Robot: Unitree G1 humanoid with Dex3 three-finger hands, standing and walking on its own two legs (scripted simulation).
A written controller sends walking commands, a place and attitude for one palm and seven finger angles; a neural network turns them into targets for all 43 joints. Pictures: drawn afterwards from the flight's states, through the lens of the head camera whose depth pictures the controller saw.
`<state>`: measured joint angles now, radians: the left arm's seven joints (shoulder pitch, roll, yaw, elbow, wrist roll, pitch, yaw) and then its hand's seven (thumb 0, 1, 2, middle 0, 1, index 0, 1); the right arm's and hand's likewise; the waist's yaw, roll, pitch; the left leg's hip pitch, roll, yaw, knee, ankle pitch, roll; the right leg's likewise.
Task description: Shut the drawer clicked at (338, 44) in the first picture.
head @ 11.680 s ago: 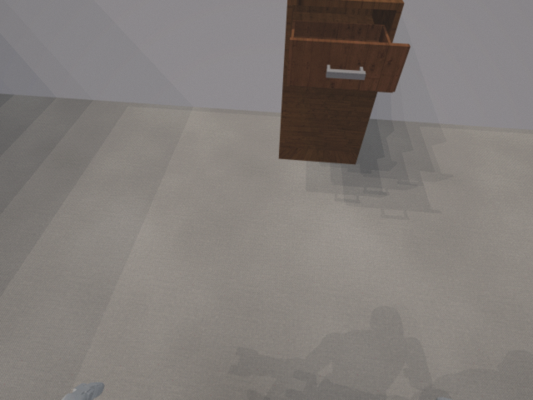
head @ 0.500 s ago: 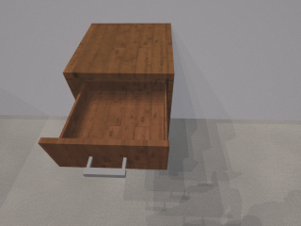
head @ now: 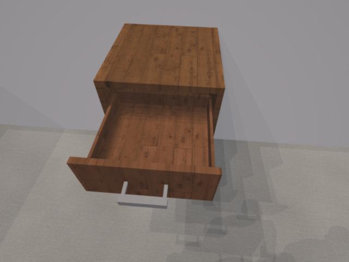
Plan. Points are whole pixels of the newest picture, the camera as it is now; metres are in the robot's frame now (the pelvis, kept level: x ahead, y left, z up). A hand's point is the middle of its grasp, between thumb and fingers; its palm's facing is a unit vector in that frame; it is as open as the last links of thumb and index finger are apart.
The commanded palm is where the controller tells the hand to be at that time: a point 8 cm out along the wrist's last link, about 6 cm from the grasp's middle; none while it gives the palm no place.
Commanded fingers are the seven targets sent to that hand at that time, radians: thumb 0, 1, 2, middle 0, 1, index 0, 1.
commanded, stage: come to a stop and stand still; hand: left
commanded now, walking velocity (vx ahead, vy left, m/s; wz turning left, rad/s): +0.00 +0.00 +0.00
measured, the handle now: (144, 194) +0.30 +0.10 -0.06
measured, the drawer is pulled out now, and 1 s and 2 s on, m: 0.30 0.30 0.30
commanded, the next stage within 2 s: look again from close up in 0.24 s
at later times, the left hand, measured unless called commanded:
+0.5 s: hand out of the picture +0.01 +0.16 -0.17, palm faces +0.02 -0.98 -0.19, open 7.4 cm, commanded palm none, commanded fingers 0.00 0.90 0.90 -0.20 -0.30 -0.20 -0.30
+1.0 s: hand out of the picture +0.01 +0.14 -0.17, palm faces +0.07 -0.98 -0.20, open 7.3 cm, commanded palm +0.09 +0.18 -0.07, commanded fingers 0.00 0.90 0.90 -0.26 -0.37 -0.26 -0.37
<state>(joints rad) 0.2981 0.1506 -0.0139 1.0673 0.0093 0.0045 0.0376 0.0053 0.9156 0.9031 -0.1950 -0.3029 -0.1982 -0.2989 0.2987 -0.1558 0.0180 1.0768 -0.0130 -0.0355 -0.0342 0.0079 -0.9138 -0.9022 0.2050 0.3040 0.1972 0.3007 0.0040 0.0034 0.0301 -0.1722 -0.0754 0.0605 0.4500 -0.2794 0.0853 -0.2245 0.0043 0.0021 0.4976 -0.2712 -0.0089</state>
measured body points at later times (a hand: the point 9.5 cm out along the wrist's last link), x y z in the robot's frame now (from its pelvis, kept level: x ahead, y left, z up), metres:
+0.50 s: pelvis +0.01 -0.01 +0.00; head +0.02 -0.01 +0.45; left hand +0.01 +0.21 -0.16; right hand +0.01 -0.23 -0.16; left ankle -0.02 +0.06 -0.74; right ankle +0.00 -0.12 -0.74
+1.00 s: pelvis +0.00 -0.03 +0.00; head +0.02 -0.03 +0.45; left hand +0.01 +0.19 -0.15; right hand -0.01 -0.25 -0.16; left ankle -0.02 +0.06 -0.74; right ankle +0.00 -0.12 -0.74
